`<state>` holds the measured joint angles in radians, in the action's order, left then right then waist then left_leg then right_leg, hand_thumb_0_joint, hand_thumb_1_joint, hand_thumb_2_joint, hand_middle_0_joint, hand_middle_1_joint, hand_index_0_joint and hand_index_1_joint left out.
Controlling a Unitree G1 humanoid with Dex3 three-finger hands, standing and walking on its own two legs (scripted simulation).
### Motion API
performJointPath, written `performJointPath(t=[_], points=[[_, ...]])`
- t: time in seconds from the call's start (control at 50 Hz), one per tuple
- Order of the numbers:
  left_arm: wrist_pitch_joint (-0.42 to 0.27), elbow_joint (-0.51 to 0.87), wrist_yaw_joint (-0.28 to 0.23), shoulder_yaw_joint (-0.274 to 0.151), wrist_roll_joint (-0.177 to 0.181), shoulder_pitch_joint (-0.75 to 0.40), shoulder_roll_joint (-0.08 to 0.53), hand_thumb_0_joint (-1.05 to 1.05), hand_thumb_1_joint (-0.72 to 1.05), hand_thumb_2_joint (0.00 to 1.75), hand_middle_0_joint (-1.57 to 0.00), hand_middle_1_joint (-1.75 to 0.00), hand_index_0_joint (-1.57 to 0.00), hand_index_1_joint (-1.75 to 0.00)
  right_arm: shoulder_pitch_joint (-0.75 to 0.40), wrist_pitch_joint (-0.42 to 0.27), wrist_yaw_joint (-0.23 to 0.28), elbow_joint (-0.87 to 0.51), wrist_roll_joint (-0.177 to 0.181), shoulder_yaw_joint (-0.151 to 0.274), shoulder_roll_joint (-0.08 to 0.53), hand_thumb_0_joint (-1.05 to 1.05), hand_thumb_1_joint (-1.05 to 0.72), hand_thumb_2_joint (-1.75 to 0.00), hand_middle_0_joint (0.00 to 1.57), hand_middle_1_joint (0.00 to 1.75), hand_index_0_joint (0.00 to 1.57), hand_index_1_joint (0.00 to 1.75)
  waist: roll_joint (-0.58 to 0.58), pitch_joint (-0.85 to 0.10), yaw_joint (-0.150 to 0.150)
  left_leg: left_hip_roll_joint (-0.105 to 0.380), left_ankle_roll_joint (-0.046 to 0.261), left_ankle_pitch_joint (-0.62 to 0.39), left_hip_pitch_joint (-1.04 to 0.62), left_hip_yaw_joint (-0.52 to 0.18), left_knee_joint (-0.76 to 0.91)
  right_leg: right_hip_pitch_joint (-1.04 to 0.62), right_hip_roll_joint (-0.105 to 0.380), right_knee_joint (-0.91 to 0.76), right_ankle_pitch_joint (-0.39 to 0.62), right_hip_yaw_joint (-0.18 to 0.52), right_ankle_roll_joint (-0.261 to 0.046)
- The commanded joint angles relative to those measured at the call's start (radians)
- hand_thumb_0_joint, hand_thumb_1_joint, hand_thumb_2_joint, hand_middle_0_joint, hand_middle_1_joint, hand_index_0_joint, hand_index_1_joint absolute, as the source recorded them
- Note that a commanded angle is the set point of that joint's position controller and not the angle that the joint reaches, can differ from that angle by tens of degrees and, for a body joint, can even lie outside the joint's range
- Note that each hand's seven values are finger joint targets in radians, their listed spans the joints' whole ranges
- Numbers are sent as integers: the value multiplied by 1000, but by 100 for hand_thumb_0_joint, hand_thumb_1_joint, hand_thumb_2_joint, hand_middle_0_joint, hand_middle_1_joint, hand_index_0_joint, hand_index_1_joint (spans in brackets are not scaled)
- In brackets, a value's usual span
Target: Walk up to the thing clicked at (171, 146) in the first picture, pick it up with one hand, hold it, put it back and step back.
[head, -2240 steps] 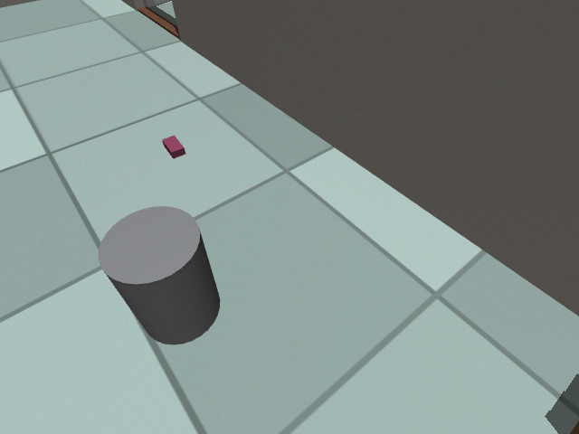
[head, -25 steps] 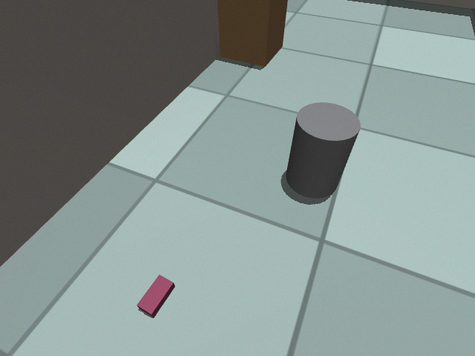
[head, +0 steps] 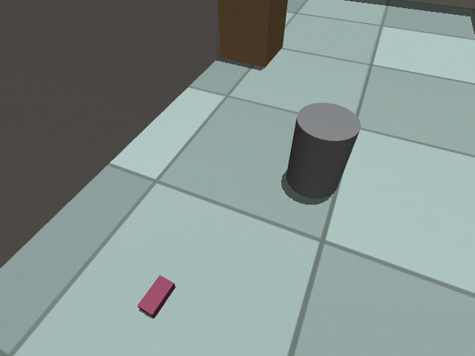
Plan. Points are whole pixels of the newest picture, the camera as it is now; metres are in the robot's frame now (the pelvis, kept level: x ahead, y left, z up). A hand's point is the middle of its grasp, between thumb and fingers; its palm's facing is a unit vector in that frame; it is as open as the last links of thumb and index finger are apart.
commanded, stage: stand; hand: left
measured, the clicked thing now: (157, 296) +0.50 +0.36 -0.76
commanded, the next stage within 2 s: walk up in 0.14 s
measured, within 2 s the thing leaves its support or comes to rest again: neither
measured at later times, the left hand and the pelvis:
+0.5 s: hand out of the picture +0.07 +0.34 -0.18, palm faces +0.03 -0.93 -0.36, open 7.4 cm; pelvis +0.04 +0.06 -0.01, yaw +2 degrees
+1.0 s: hand (82, 347) +0.19 +0.32 -0.16, palm faces +0.01 -0.93 -0.36, open 7.4 cm; pelvis +0.09 +0.06 -0.01, yaw +1 degrees
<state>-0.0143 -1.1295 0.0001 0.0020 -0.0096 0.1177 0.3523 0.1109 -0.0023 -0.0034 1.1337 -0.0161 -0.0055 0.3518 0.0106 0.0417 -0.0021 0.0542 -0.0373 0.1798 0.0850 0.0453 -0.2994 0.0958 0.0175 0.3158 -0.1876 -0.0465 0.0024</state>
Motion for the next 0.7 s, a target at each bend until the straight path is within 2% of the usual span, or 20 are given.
performJointPath(t=[0.0,0.1,0.12,0.14,0.16,0.18,0.2,0.22,0.32,0.34,0.36,0.38,0.4,0.42,0.44,0.46,0.5,0.54,0.66,0.68], points=[[-19,64,-11,-41,1,-39,216,0,90,90,-20,-30,-20,-30,-34,-20,10,-56,3,44,212,0,-90,-90,20,30,20,30,-16,-60,6,98,43,-140,-15,-79,29,6,128,-58,172,101,-18],[-19,64,-11,-42,0,-38,218,0,90,90,-20,-30,-20,-30,-39,-21,9,-57,3,43,211,0,-90,-90,20,30,20,30,-2,-57,2,99,42,-141,-14,-80,33,5,127,-53,176,99,-19],[-31,84,-5,-82,-6,18,267,0,90,90,-20,-30,-20,-30,3,-14,-7,-87,-6,76,246,0,-90,-90,20,30,20,30,-5,-110,-13,24,82,97,-8,-22,-69,-48,84,-31,-96,96,-45],[-32,74,-4,-93,-16,50,284,0,90,90,-20,-30,-20,-30,-11,-7,-13,-98,-13,77,226,0,-90,-90,20,30,20,30,-47,-61,-31,1,82,249,118,4,-134,-63,124,-64,-298,166,-78],[-31,71,-6,-109,-24,87,308,0,90,90,-20,-30,-20,-30,-23,-1,-17,-113,-17,78,215,0,-90,-90,20,30,20,30,-90,-12,-52,-25,66,303,244,43,-215,-105,188,-121,-440,252,-120],[-33,88,-9,-127,-31,99,341,0,90,90,-20,-30,-20,-30,-38,6,-22,-132,-22,84,220,0,-90,-90,20,30,20,30,-136,41,-77,-22,56,358,346,14,-373,-69,283,-183,-531,364,-184],[-35,109,-10,-138,-37,92,351,0,90,90,-20,-30,-20,-30,-40,11,-27,-152,-26,92,230,0,-90,-90,20,30,20,30,-133,94,-76,6,57,346,423,-62,-490,-30,358,-217,-541,430,-239],[-39,132,-11,-139,-36,74,335,0,90,90,-20,-30,-20,-30,-25,10,-30,-163,-26,95,226,0,-90,-90,20,30,20,30,-112,128,-66,37,55,317,447,-101,-510,-7,364,-207,-482,415,-252],[-45,206,-4,-125,-28,6,290,0,90,90,-20,-30,-20,-30,57,-13,-42,-192,-20,102,201,0,-90,-90,20,30,20,30,-158,43,-12,54,43,246,291,-101,-333,-24,281,-74,46,205,-198],[-39,216,-1,-115,-25,-21,275,0,90,90,-20,-30,-20,-30,85,-18,-39,-183,-18,104,191,0,-90,-90,20,30,20,30,-146,16,16,30,45,176,192,-71,-228,20,242,-4,134,135,-172],[-31,224,2,-101,-16,-55,251,0,90,90,-20,-30,-20,-30,146,-21,-31,-156,-17,109,181,0,-90,-90,20,30,20,30,-115,-17,52,-1,34,25,64,-24,-106,83,193,85,145,56,-129],[-19,236,3,-87,-7,-65,209,0,90,90,-20,-30,-20,-30,203,-23,-21,-130,-22,121,200,0,-90,-90,20,30,20,30,-42,-30,75,-21,26,-96,-32,-27,-54,150,123,208,93,-4,-76],[-6,243,5,-67,1,-23,144,0,90,90,-20,-30,-20,-30,228,-28,-8,-127,-30,137,272,0,-90,-90,20,30,20,30,189,-51,72,132,55,-174,-45,-236,51,217,15,403,-130,-74,-24],[11,219,-3,-66,13,50,139,0,90,90,-20,-30,-20,-30,167,-36,1,-161,-32,136,336,0,-90,-90,20,30,20,30,237,-64,40,254,134,29,-13,-489,125,284,-62,450,-373,55,-11],[24,184,-6,-89,7,87,224,0,90,90,-20,-30,-20,-30,103,-35,4,-180,-23,142,358,0,-90,-90,20,30,20,30,137,-51,20,266,195,317,115,-496,114,185,1,493,-389,137,-25],[25,168,-2,-82,11,99,231,0,90,90,-20,-30,-20,-30,48,-31,5,-194,-15,132,337,0,-90,-90,20,30,20,30,143,0,-5,260,219,356,162,-481,117,191,22,534,-377,110,-30],[22,140,-2,-84,11,122,217,0,90,90,-20,-30,-20,-30,22,-42,9,-210,-18,109,270,0,-90,-90,20,30,20,30,147,-21,-18,194,178,88,28,-331,47,263,19,520,-330,165,-37],[24,120,-8,-78,17,125,210,0,90,90,-20,-30,-20,-30,51,-55,12,-204,-13,101,252,0,-90,-90,20,30,20,30,144,-47,-15,195,174,-149,-5,-285,2,251,21,489,-303,163,-26],[33,126,-16,-76,6,63,204,0,90,90,-20,-30,-20,-30,36,-45,33,-211,4,104,270,0,-90,-90,20,30,20,30,135,-45,3,215,201,-558,5,-194,-105,159,19,329,-215,75,-12],[34,125,-15,-79,5,65,202,0,90,90,-20,-30,-20,-30,25,-42,35,-215,8,103,276,0,-90,-90,20,30,20,30,145,-46,-2,221,205,-564,32,-193,-121,127,22,304,-185,66,-14]])
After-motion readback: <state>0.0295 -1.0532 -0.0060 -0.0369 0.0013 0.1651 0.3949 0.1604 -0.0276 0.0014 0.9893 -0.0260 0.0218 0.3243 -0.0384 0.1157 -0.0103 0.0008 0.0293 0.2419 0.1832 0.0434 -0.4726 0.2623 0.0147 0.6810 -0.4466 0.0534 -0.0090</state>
